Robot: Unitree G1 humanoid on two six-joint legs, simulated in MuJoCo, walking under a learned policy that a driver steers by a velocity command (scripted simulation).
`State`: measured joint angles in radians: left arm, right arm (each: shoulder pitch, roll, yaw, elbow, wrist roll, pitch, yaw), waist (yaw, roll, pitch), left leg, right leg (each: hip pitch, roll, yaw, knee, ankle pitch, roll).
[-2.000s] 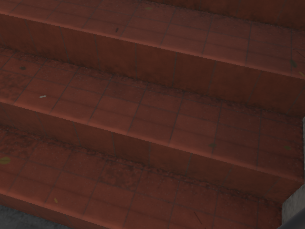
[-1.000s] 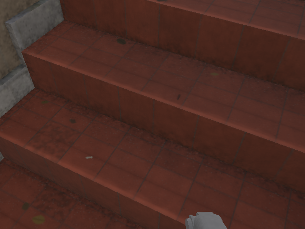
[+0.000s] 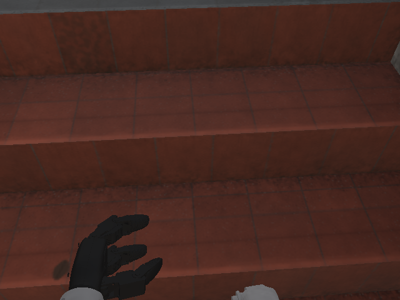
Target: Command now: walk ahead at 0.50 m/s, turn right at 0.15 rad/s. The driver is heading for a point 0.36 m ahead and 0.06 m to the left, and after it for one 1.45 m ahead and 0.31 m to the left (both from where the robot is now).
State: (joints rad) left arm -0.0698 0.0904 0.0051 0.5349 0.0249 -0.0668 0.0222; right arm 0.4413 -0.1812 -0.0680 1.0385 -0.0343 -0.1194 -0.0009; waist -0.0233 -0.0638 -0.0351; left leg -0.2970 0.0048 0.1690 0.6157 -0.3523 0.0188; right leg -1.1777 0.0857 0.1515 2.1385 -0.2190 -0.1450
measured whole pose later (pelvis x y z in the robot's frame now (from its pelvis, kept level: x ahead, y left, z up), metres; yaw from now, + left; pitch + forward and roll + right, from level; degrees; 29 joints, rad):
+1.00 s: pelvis +0.55 +0.03 +0.38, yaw +21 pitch +3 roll +0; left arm -0.02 0.06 -0.03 0.49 0.05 -0.09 0.03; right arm 0.39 -0.22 -0.06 0.95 -0.04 -0.08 0.01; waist -0.01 -0.02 -0.06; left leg -0.35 -0.17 -0.02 0.63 -0.32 0.13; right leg -1.22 -0.05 0.03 2.21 -0.23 -0.09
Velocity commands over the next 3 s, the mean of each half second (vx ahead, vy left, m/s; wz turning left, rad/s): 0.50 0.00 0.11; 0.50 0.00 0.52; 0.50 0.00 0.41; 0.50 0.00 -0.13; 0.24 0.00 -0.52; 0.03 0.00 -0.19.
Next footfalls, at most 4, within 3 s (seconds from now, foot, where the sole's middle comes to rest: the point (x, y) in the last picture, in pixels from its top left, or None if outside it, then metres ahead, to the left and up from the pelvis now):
0.20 right None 0.30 -0.14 -0.57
0.74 left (176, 227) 0.56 0.07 -0.38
1.20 right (196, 96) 0.86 0.02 -0.19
1.80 left None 1.06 0.49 0.00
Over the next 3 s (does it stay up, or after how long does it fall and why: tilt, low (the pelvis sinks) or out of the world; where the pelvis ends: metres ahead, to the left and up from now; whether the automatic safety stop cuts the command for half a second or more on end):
stays up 1.29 0.44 0.77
